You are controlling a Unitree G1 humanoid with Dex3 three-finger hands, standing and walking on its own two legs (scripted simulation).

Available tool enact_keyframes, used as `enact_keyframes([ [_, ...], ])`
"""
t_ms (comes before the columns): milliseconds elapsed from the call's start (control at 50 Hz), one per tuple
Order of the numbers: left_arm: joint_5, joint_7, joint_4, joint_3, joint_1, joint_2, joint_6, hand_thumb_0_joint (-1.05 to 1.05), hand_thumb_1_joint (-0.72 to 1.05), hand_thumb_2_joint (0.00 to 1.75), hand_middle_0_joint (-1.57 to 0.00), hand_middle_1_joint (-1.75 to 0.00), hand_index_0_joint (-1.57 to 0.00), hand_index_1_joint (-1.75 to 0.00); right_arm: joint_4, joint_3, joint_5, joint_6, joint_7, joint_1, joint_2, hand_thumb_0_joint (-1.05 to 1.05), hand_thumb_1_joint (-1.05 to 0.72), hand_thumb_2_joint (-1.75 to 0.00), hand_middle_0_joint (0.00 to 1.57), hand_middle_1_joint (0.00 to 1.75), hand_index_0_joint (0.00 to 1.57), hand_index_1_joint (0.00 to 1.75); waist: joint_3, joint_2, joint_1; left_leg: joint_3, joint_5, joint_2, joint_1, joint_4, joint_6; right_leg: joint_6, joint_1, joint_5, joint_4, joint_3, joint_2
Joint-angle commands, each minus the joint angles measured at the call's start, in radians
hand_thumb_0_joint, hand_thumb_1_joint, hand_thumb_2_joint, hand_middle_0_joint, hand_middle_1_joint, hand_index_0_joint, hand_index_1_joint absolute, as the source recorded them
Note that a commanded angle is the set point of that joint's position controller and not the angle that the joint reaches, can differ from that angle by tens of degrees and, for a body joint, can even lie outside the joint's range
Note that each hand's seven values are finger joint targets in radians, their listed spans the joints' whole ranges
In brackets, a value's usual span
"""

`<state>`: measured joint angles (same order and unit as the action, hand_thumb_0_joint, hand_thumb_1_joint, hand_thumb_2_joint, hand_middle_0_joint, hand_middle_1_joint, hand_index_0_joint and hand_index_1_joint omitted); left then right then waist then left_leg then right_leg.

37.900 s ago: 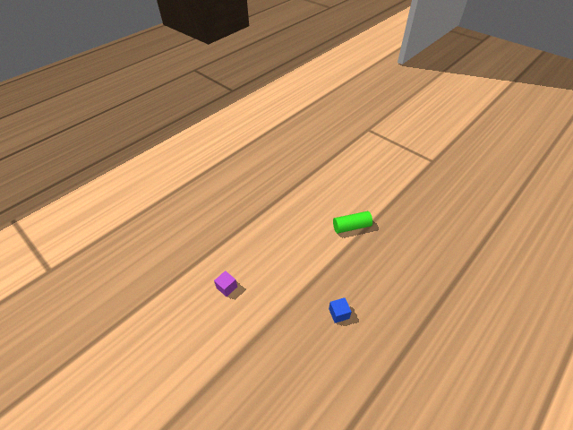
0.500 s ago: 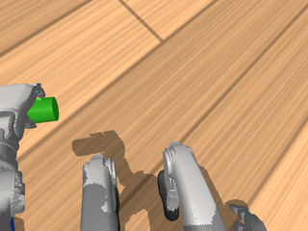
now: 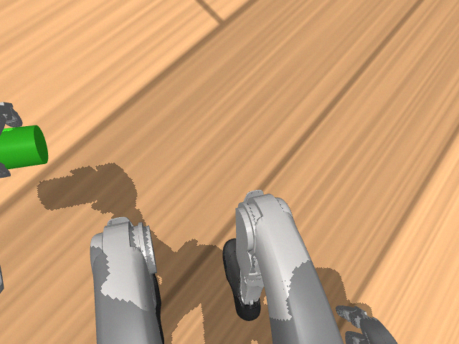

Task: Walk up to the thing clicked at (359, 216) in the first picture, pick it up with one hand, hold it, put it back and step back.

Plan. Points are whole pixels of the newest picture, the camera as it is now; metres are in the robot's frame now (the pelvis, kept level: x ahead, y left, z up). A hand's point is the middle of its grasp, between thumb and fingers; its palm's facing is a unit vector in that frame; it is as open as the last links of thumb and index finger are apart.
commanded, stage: crouch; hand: left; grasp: from above
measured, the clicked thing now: out of the picture +0.47 +0.35 -0.19
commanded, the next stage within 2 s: lower in 0.22 s
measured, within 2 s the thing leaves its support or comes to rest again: neither
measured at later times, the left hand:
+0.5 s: hand out of the picture +0.47 +0.33 -0.20, palm faces -0.47 -0.07 -0.88, open 9.5 cm
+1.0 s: hand (13, 156) +0.47 +0.34 -0.26, palm faces -0.45 -0.09 -0.89, open 9.5 cm
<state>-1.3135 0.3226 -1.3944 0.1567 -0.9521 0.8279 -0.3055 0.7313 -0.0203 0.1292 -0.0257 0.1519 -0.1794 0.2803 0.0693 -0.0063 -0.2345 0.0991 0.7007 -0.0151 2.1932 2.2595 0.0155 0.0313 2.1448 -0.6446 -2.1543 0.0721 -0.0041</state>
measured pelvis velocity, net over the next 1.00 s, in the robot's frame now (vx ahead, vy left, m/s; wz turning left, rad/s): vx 0.00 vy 0.00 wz -0.08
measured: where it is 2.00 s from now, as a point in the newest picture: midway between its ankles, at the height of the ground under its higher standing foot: (198, 309)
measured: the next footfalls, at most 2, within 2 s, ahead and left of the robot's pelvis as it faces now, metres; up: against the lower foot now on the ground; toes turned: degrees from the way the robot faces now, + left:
none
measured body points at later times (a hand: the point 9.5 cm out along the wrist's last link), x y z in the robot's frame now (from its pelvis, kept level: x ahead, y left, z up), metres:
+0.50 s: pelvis +0.00 +0.00 -0.03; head +0.26 +0.08 +0.33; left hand +0.49 +0.34 -0.15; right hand +0.04 -0.28 -0.13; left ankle +0.07 +0.11 -0.35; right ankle +0.11 -0.13 -0.35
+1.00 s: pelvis +0.00 +0.00 -0.07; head +0.27 +0.10 +0.28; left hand +0.49 +0.34 -0.21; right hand +0.04 -0.27 -0.14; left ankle +0.07 +0.11 -0.35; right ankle +0.11 -0.13 -0.35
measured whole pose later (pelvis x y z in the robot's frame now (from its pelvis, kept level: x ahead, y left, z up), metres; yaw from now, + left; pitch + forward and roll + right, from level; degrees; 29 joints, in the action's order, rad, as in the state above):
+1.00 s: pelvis +0.00 +0.00 -0.07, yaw -4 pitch +32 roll -12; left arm -1.38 0.44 -1.57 0.20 -1.02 1.02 -0.34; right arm 0.70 -0.16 0.20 -0.05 0.16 -0.13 0.29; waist -0.05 -0.07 -0.31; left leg 0.16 0.72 -0.02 2.35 2.50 0.02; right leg 0.05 2.27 -0.64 -2.33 0.13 0.01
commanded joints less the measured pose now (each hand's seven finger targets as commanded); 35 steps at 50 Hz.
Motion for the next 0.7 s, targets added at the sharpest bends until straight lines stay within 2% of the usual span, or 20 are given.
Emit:
enact_keyframes([
  [0, 0.017, 0.058, 0.116, 0.052, -0.333, 0.336, 0.009, 0.0, 0.9, 0.66, -1.05, -0.77, -1.15, -0.68, -0.009, 0.065, -0.002, -0.011, -0.016, -0.207, 0.258, 0.0, -0.9, -0.9, 0.2, 0.3, 0.2, 0.3, 0.69, 0.324, 0.022, -0.039, -0.178, -0.004, -0.544, -0.255, 0.005, -0.07, -0.286, 0.157, 0.179, 0.047, 0.026],
  [40, 0.003, 0.059, 0.166, 0.055, -0.382, 0.366, 0.001, 0.0, 0.9, 0.69, -1.08, -0.77, -1.16, -0.69, -0.004, 0.06, 0.001, -0.007, -0.014, -0.226, 0.258, 0.0, -0.9, -0.9, 0.2, 0.3, 0.2, 0.3, 0.717, 0.345, 0.003, -0.043, -0.214, -0.004, -0.543, -0.23, 0.005, -0.069, -0.303, 0.192, 0.166, 0.049, 0.029],
  [60, 0.001, 0.06, 0.137, 0.059, -0.363, 0.369, 0.004, 0.0, 0.91, 0.67, -1.08, -0.78, -1.16, -0.68, -0.001, 0.057, 0.0, -0.007, -0.015, -0.218, 0.259, 0.0, -0.9, -0.9, 0.2, 0.3, 0.2, 0.3, 0.702, 0.339, 0.012, -0.039, -0.203, -0.004, -0.531, -0.232, 0.003, -0.07, -0.285, 0.178, 0.156, 0.051, 0.029],
  [80, 0.005, 0.057, 0.096, 0.047, -0.319, 0.338, 0.009, 0.0, 0.91, 0.69, -1.08, -0.78, -1.17, -0.69, -0.006, 0.052, 0.002, -0.008, -0.014, -0.217, 0.26, 0.0, -0.9, -0.9, 0.2, 0.3, 0.2, 0.3, 0.678, 0.336, 0.007, -0.035, -0.204, -0.003, -0.531, -0.231, 0.001, -0.068, -0.267, 0.176, 0.154, 0.055, 0.026],
  [140, 0.008, 0.057, 0.125, 0.054, -0.356, 0.369, 0.003, 0.0, 0.91, 0.67, -1.1, -0.75, -1.18, -0.67, -0.003, 0.047, 0.003, -0.007, -0.015, -0.223, 0.268, 0.0, -0.9, -0.9, 0.2, 0.3, 0.2, 0.3, 0.678, 0.353, -0.001, -0.026, -0.21, 0.0, -0.54, -0.223, -0.002, -0.068, -0.248, 0.177, 0.14, 0.062, 0.025],
  [240, 0.012, 0.051, 0.088, 0.045, -0.336, 0.367, 0.003, 0.0, 0.92, 0.71, -1.14, -0.72, -1.2, -0.66, -0.01, 0.033, 0.005, -0.004, -0.014, -0.21, 0.273, 0.0, -0.9, -0.9, 0.2, 0.3, 0.2, 0.3, 0.643, 0.356, -0.009, -0.024, -0.208, 0.0, -0.513, -0.198, -0.002, -0.066, -0.223, 0.18, 0.122, 0.066, 0.025],
  [280, 0.009, 0.048, 0.146, 0.061, -0.363, 0.402, -0.004, 0.0, 0.93, 0.71, -1.15, -0.72, -1.21, -0.66, -0.003, 0.028, 0.011, -0.003, -0.014, -0.235, 0.272, 0.0, -0.9, -0.9, 0.2, 0.3, 0.2, 0.3, 0.674, 0.355, -0.012, -0.035, -0.243, 0.0, -0.512, -0.172, 0.002, -0.064, -0.264, 0.216, 0.121, 0.067, 0.029],
  [300, 0.013, 0.046, 0.084, 0.049, -0.322, 0.378, 0.001, 0.0, 0.94, 0.7, -1.16, -0.72, -1.21, -0.66, -0.011, 0.026, 0.008, -0.002, -0.013, -0.217, 0.27, 0.0, -0.9, -0.9, 0.2, 0.3, 0.2, 0.3, 0.657, 0.341, -0.009, -0.039, -0.223, -0.003, -0.487, -0.168, 0.005, -0.063, -0.262, 0.2, 0.123, 0.064, 0.03],
  [340, 0.022, 0.046, 0.144, 0.057, -0.361, 0.397, -0.012, 0.0, 0.89, 0.74, -1.19, -0.67, -1.21, -0.65, -0.01, 0.023, 0.012, 0.0, -0.013, -0.217, 0.272, 0.0, -0.91, -0.9, 0.2, 0.3, 0.2, 0.3, 0.657, 0.348, -0.018, -0.033, -0.215, -0.003, -0.47, -0.168, 0.004, -0.063, -0.258, 0.199, 0.113, 0.07, 0.03],
  [380, 0.017, 0.041, 0.055, 0.026, -0.298, 0.354, -0.008, 0.0, 0.87, 0.74, -1.18, -0.65, -1.2, -0.63, -0.015, 0.012, 0.012, 0.0, -0.011, -0.205, 0.272, 0.0, -0.91, -0.9, 0.2, 0.3, 0.2, 0.3, 0.611, 0.323, -0.024, -0.025, -0.21, -0.001, -0.456, -0.16, 0.004, -0.063, -0.233, 0.189, 0.108, 0.078, 0.032],
  [400, 0.021, 0.045, 0.091, 0.039, -0.335, 0.383, -0.019, 0.0, 0.87, 0.74, -1.17, -0.65, -1.19, -0.64, -0.012, 0.013, 0.012, 0.001, -0.013, -0.204, 0.281, 0.0, -0.91, -0.9, 0.2, 0.3, 0.2, 0.3, 0.618, 0.328, -0.029, -0.023, -0.219, -0.001, -0.451, -0.152, 0.004, -0.063, -0.226, 0.199, 0.096, 0.082, 0.033],
  [440, 0.012, 0.048, 0.056, 0.049, -0.302, 0.402, -0.026, 0.0, 0.86, 0.74, -1.17, -0.64, -1.19, -0.63, -0.012, 0.002, 0.019, 0.001, -0.01, -0.207, 0.28, 0.0, -0.91, -0.9, 0.2, 0.3, 0.2, 0.3, 0.623, 0.334, -0.02, -0.029, -0.248, -0.002, -0.454, -0.133, 0.003, -0.062, -0.252, 0.222, 0.087, 0.081, 0.035],
  [480, 0.01, 0.057, 0.073, 0.056, -0.342, 0.426, -0.039, 0.0, 0.86, 0.76, -1.19, -0.64, -1.19, -0.63, -0.014, -0.004, 0.024, 0.001, -0.007, -0.2, 0.281, 0.0, -0.91, -0.9, 0.2, 0.3, 0.2, 0.3, 0.621, 0.337, -0.033, -0.039, -0.251, -0.003, -0.426, -0.107, 0.009, -0.059, -0.266, 0.232, 0.083, 0.081, 0.039],
  [500, 0.005, 0.065, 0.063, 0.076, -0.327, 0.44, -0.044, 0.0, 0.86, 0.76, -1.19, -0.64, -1.2, -0.63, -0.021, -0.009, 0.03, 0.0, -0.007, -0.198, 0.288, 0.0, -0.91, -0.9, 0.2, 0.3, 0.2, 0.3, 0.617, 0.326, -0.036, -0.037, -0.264, -0.004, -0.424, -0.102, 0.008, -0.057, -0.274, 0.245, 0.078, 0.085, 0.038],
  [540, -0.005, 0.079, 0.066, 0.089, -0.349, 0.469, -0.057, 0.0, 0.86, 0.74, -1.18, -0.63, -1.19, -0.62, -0.022, -0.009, 0.034, 0.0, -0.007, -0.182, 0.292, 0.0, -0.9, -0.9, 0.2, 0.3, 0.2, 0.3, 0.621, 0.342, -0.032, -0.043, -0.249, -0.002, -0.404, -0.086, 0.01, -0.059, -0.271, 0.235, 0.065, 0.088, 0.043],
  [560, -0.007, 0.083, 0.013, 0.059, -0.322, 0.425, -0.055, 0.0, 0.87, 0.72, -1.18, -0.61, -1.2, -0.6, -0.013, -0.022, 0.036, 0.0, -0.005, -0.18, 0.283, 0.0, -0.9, -0.9, 0.2, 0.3, 0.2, 0.3, 0.591, 0.348, -0.031, -0.037, -0.214, -0.004, -0.405, -0.1, 0.007, -0.063, -0.243, 0.195, 0.063, 0.089, 0.043],
  [580, -0.013, 0.09, 0.069, 0.074, -0.361, 0.455, -0.066, 0.0, 0.86, 0.72, -1.16, -0.63, -1.18, -0.61, -0.024, -0.014, 0.042, -0.003, -0.005, -0.186, 0.294, 0.0, -0.9, -0.9, 0.2, 0.3, 0.2, 0.3, 0.614, 0.369, -0.052, -0.034, -0.244, 0.002, -0.428, -0.09, 0.005, -0.059, -0.251, 0.229, 0.059, 0.098, 0.044],
  [640, -0.024, 0.111, 0.018, 0.069, -0.357, 0.457, -0.065, 0.0, 0.85, 0.69, -1.16, -0.61, -1.18, -0.59, -0.014, -0.019, 0.049, -0.006, -0.007, -0.178, 0.298, 0.0, -0.9, -0.9, 0.2, 0.3, 0.2, 0.3, 0.591, 0.382, -0.051, -0.035, -0.197, 0.0, -0.412, -0.081, 0.007, -0.059, -0.224, 0.189, 0.049, 0.103, 0.045],
  [660, -0.03, 0.117, 0.054, 0.075, -0.368, 0.479, -0.067, 0.0, 0.83, 0.69, -1.16, -0.59, -1.17, -0.58, -0.015, -0.019, 0.049, -0.008, -0.008, -0.182, 0.299, 0.0, -0.9, -0.9, 0.2, 0.3, 0.2, 0.3, 0.606, 0.392, -0.045, -0.032, -0.213, 0.004, -0.428, -0.081, 0.005, -0.06, -0.227, 0.204, 0.046, 0.104, 0.046],
  [680, -0.033, 0.124, 0.007, 0.073, -0.354, 0.47, -0.06, 0.0, 0.84, 0.69, -1.16, -0.58, -1.17, -0.57, -0.011, -0.025, 0.053, -0.007, -0.009, -0.171, 0.307, 0.0, -0.9, -0.9, 0.2, 0.3, 0.2, 0.3, 0.584, 0.388, -0.049, -0.024, -0.194, 0.002, -0.422, -0.085, 0.003, -0.06, -0.196, 0.181, 0.037, 0.112, 0.045],
])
